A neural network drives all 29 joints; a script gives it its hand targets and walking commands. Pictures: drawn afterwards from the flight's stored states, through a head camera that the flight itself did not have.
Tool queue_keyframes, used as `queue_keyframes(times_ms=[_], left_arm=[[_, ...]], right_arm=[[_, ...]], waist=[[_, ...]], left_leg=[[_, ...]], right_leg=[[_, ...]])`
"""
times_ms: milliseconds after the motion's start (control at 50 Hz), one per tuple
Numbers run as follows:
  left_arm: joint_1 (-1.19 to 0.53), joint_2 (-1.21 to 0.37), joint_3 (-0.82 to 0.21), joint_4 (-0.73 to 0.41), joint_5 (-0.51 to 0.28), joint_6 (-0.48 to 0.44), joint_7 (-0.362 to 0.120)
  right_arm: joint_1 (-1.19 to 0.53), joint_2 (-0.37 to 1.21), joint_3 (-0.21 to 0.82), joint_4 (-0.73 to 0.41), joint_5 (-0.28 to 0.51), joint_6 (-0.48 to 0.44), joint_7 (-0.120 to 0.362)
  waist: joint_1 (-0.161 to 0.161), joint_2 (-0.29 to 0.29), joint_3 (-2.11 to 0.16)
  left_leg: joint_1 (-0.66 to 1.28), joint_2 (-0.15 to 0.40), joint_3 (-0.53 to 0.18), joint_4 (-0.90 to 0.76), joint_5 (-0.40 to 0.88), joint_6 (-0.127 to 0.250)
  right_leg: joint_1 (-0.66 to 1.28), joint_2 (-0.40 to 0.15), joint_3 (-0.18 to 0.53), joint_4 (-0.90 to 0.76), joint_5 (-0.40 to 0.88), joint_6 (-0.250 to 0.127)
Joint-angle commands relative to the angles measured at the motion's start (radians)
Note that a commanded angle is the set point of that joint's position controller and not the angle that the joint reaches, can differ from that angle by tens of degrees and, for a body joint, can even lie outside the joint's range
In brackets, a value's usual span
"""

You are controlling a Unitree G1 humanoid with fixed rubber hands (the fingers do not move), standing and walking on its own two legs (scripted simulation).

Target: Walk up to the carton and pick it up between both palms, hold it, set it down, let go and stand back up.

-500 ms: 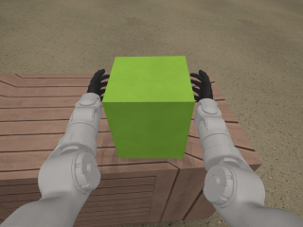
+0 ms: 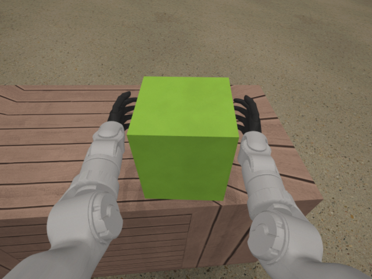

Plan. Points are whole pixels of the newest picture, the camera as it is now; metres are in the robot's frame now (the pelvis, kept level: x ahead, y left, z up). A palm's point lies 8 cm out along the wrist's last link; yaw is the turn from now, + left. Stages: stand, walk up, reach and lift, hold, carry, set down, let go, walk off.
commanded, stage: set down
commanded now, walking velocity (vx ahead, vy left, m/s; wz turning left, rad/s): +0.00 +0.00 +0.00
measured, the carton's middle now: (184, 140) +0.43 -0.03 +0.05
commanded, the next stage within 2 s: none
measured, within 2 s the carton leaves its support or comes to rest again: rests again in 0.44 s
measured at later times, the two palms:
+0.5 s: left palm (120, 129) +0.44 +0.12 +0.09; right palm (249, 137) +0.38 -0.18 +0.10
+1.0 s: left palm (123, 130) +0.44 +0.12 +0.09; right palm (251, 140) +0.38 -0.18 +0.09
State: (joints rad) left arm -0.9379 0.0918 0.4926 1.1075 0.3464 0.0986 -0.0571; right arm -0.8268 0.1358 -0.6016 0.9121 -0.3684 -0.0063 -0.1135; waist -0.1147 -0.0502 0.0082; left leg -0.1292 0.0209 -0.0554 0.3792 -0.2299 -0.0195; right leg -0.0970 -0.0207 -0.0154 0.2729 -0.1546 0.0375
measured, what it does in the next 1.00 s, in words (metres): stands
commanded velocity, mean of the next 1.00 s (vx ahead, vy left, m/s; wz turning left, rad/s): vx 0.00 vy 0.00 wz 0.00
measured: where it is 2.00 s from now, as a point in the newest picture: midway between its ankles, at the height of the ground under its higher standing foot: outside the picture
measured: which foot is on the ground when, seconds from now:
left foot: down 0.00-1.00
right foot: down 0.00-1.00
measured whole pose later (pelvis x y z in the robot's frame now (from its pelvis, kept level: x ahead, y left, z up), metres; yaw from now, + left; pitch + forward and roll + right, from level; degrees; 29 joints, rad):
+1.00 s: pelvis +0.01 +0.00 +0.00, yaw +0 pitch -1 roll -1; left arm -0.90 0.05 0.57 1.09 0.41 -0.02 -0.09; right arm -0.76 0.15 -0.66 0.90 -0.44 -0.14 -0.09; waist -0.11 -0.05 0.05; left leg -0.13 0.02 -0.05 0.38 -0.24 -0.02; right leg -0.10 -0.02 -0.02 0.27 -0.16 0.04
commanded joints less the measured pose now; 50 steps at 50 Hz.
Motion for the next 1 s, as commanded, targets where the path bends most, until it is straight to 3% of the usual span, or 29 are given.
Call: queue_keyframes(times_ms=[0, 20, 80, 100, 160, 200, 260, 340, 380, 440, 500, 520, 540, 560, 600, 620, 700, 720, 740, 760, 780, 800, 820, 860, 880, 920, 940, 960, 980], left_arm=[[-0.556, -0.558, -0.166, -0.071, 0.003, -0.101, -0.154], [-0.565, -0.57, -0.184, -0.102, -0.021, -0.112, -0.156], [-0.554, -0.562, -0.194, -0.088, -0.009, -0.119, -0.153], [-0.545, -0.561, -0.172, -0.101, 0.01, -0.126, -0.155], [-0.577, -0.563, -0.187, -0.111, 0.003, -0.132, -0.143], [-0.545, -0.556, -0.156, -0.089, 0.008, -0.123, -0.153], [-0.491, -0.533, -0.134, -0.081, 0.049, -0.12, -0.156], [-0.473, -0.559, -0.183, -0.089, 0.01, -0.145, -0.153], [-0.475, -0.531, -0.123, -0.058, 0.049, -0.138, -0.157], [-0.494, -0.555, -0.182, -0.121, 0.029, -0.158, -0.141], [-0.438, -0.529, -0.138, -0.08, 0.073, -0.153, -0.148], [-0.417, -0.504, -0.091, -0.036, 0.094, -0.142, -0.154], [-0.428, -0.52, -0.117, -0.078, 0.077, -0.15, -0.159], [-0.429, -0.554, -0.123, -0.084, 0.071, -0.155, -0.155], [-0.416, -0.522, -0.097, -0.057, 0.093, -0.148, -0.147], [-0.44, -0.555, -0.161, -0.105, 0.056, -0.163, -0.146], [-0.417, -0.54, -0.13, -0.085, 0.07, -0.158, -0.151], [-0.402, -0.526, -0.11, -0.078, 0.086, -0.151, -0.15], [-0.38, -0.495, -0.061, -0.052, 0.101, -0.154, -0.154], [-0.424, -0.54, -0.135, -0.134, 0.056, -0.168, -0.143], [-0.352, -0.464, -0.029, -0.004, 0.128, -0.143, -0.147], [-0.397, -0.506, -0.085, -0.068, 0.083, -0.151, -0.151], [-0.37, -0.476, -0.075, -0.048, 0.092, -0.148, -0.15], [-0.387, -0.459, -0.074, -0.063, 0.092, -0.144, -0.142], [-0.381, -0.453, -0.086, -0.058, 0.082, -0.154, -0.135], [-0.375, -0.457, -0.043, -0.034, 0.123, -0.141, -0.147], [-0.394, -0.453, -0.114, -0.099, 0.074, -0.155, -0.134], [-0.379, -0.394, -0.076, -0.077, 0.081, -0.16, -0.121], [-0.395, -0.425, -0.07, -0.057, 0.092, -0.157, -0.121]], right_arm=[[-0.55, 0.481, 0.268, -0.121, -0.03, -0.095, 0.162], [-0.572, 0.495, 0.294, -0.154, -0.015, -0.103, 0.162], [-0.557, 0.477, 0.27, -0.141, -0.033, -0.117, 0.158], [-0.546, 0.489, 0.294, -0.138, -0.033, -0.12, 0.162], [-0.529, 0.478, 0.234, -0.072, -0.053, -0.13, 0.164], [-0.485, 0.465, 0.234, -0.073, -0.07, -0.118, 0.157], [-0.464, 0.476, 0.235, -0.067, -0.064, -0.126, 0.16], [-0.455, 0.471, 0.271, -0.107, -0.065, -0.157, 0.161], [-0.476, 0.455, 0.233, -0.112, -0.097, -0.155, 0.168], [-0.471, 0.485, 0.243, -0.103, -0.086, -0.185, 0.17], [-0.428, 0.467, 0.245, -0.064, -0.095, -0.185, 0.169], [-0.394, 0.476, 0.221, -0.054, -0.115, -0.166, 0.167], [-0.406, 0.488, 0.23, -0.081, -0.11, -0.178, 0.167], [-0.434, 0.498, 0.252, -0.104, -0.098, -0.189, 0.17], [-0.408, 0.442, 0.211, -0.042, -0.118, -0.183, 0.171], [-0.413, 0.462, 0.24, -0.082, -0.102, -0.198, 0.174], [-0.413, 0.475, 0.241, -0.088, -0.108, -0.199, 0.175], [-0.375, 0.458, 0.217, -0.051, -0.113, -0.19, 0.171], [-0.374, 0.461, 0.215, -0.061, -0.126, -0.181, 0.174], [-0.4, 0.478, 0.242, -0.098, -0.094, -0.195, 0.176], [-0.338, 0.425, 0.216, -0.033, -0.123, -0.173, 0.174], [-0.415, 0.452, 0.232, -0.117, -0.107, -0.189, 0.173], [-0.349, 0.43, 0.226, -0.081, -0.113, -0.183, 0.168], [-0.373, 0.401, 0.211, -0.074, -0.105, -0.184, 0.163], [-0.374, 0.396, 0.212, -0.079, -0.1, -0.194, 0.158], [-0.334, 0.439, 0.209, -0.076, -0.126, -0.16, 0.156], [-0.363, 0.408, 0.229, -0.1, -0.092, -0.181, 0.161], [-0.338, 0.358, 0.183, -0.069, -0.1, -0.178, 0.146], [-0.36, 0.387, 0.181, -0.093, -0.122, -0.179, 0.148]], waist=[[-0.029, 0.096, -0.473], [-0.01, 0.102, -0.506], [-0.035, 0.12, -0.479], [-0.003, 0.101, -0.48], [-0.026, 0.143, -0.454], [-0.037, 0.096, -0.394], [-0.014, 0.128, -0.401], [-0.03, 0.104, -0.479], [-0.008, 0.084, -0.43], [-0.01, 0.132, -0.473], [-0.002, 0.128, -0.407], [0.001, 0.093, -0.355], [-0.008, 0.098, -0.389], [0.011, 0.085, -0.416], [-0.01, 0.114, -0.373], [-0.011, 0.133, -0.448], [0.01, 0.091, -0.408], [-0.011, 0.102, -0.368], [0.02, 0.071, -0.325], [0.006, 0.108, -0.446], [0.027, 0.075, -0.277], [0.03, 0.077, -0.401], [0.016, 0.06, -0.349], [0.003, 0.104, -0.337], [0.008, 0.098, -0.357], [0.01, 0.061, -0.28], [0.003, 0.105, -0.382], [-0.007, 0.12, -0.364], [-0.013, 0.083, -0.322]], left_leg=[[-0.07, -0.06, 0.173, -0.071, 0.297, -0.043], [-0.076, -0.057, 0.169, -0.076, 0.29, -0.04], [-0.075, -0.053, 0.161, -0.072, 0.295, -0.046], [-0.074, -0.056, 0.168, -0.07, 0.31, -0.045], [-0.027, -0.044, 0.161, -0.055, 0.349, -0.066], [-0.042, -0.047, 0.167, -0.082, 0.294, -0.055], [-0.049, -0.044, 0.165, -0.068, 0.351, -0.052], [-0.022, -0.04, 0.157, -0.044, 0.411, -0.061], [-0.078, -0.044, 0.171, -0.072, 0.306, -0.046], [-0.027, -0.035, 0.162, -0.046, 0.396, -0.065], [-0.05, -0.035, 0.165, -0.057, 0.406, -0.061], [-0.101, -0.045, 0.178, -0.069, 0.334, -0.04], [-0.112, -0.049, 0.173, -0.068, 0.324, -0.043], [-0.072, -0.039, 0.164, -0.06, 0.36, -0.047], [-0.049, -0.033, 0.163, -0.062, 0.366, -0.05], [-0.019, -0.035, 0.165, -0.045, 0.411, -0.066], [-0.054, -0.039, 0.176, -0.062, 0.341, -0.05], [-0.066, -0.038, 0.164, -0.069, 0.339, -0.041], [-0.096, -0.042, 0.17, -0.092, 0.289, -0.03], [-0.051, -0.041, 0.169, -0.058, 0.356, -0.045], [-0.106, -0.044, 0.175, -0.093, 0.284, -0.022], [-0.084, -0.044, 0.178, -0.082, 0.292, -0.035], [-0.106, -0.051, 0.178, -0.096, 0.253, -0.029], [-0.099, -0.047, 0.163, -0.086, 0.279, -0.036], [-0.062, -0.045, 0.166, -0.073, 0.301, -0.047], [-0.09, -0.058, 0.174, -0.099, 0.241, -0.021], [-0.077, -0.044, 0.162, -0.075, 0.303, -0.036], [-0.045, -0.046, 0.158, -0.075, 0.302, -0.041], [-0.057, -0.043, 0.15, -0.082, 0.278, -0.037]], right_leg=[[0.305, 0.039, -0.075, 0.065, 0.438, 0.044], [0.312, 0.043, -0.071, 0.073, 0.455, 0.044], [0.282, 0.038, -0.078, 0.075, 0.45, 0.041], [0.298, 0.043, -0.068, 0.081, 0.466, 0.042], [0.247, 0.053, -0.08, 0.065, 0.402, 0.027], [0.264, 0.049, -0.08, 0.047, 0.374, 0.027], [0.261, 0.049, -0.082, 0.069, 0.432, 0.038], [0.243, 0.057, -0.084, 0.084, 0.492, 0.038], [0.244, 0.048, -0.083, 0.061, 0.401, 0.04], [0.207, 0.056, -0.091, 0.072, 0.428, 0.036], [0.227, 0.048, -0.079, 0.065, 0.443, 0.039], [0.241, 0.04, -0.072, 0.062, 0.445, 0.05], [0.265, 0.039, -0.081, 0.076, 0.472, 0.053], [0.252, 0.05, -0.077, 0.074, 0.453, 0.044], [0.215, 0.051, -0.09, 0.061, 0.396, 0.036], [0.195, 0.061, -0.094, 0.071, 0.426, 0.034], [0.232, 0.057, -0.079, 0.061, 0.409, 0.035], [0.227, 0.049, -0.079, 0.064, 0.409, 0.04], [0.23, 0.044, -0.073, 0.05, 0.389, 0.048], [0.225, 0.057, -0.085, 0.076, 0.438, 0.039], [0.206, 0.041, -0.073, 0.062, 0.379, 0.052], [0.244, 0.048, -0.071, 0.065, 0.413, 0.04], [0.259, 0.045, -0.074, 0.064, 0.42, 0.048], [0.228, 0.042, -0.087, 0.073, 0.388, 0.05], [0.198, 0.053, -0.084, 0.063, 0.394, 0.042], [0.23, 0.04, -0.073, 0.044, 0.38, 0.047], [0.216, 0.051, -0.087, 0.076, 0.406, 0.048], [0.189, 0.046, -0.084, 0.057, 0.366, 0.041], [0.175, 0.051, -0.088, 0.038, 0.325, 0.045]])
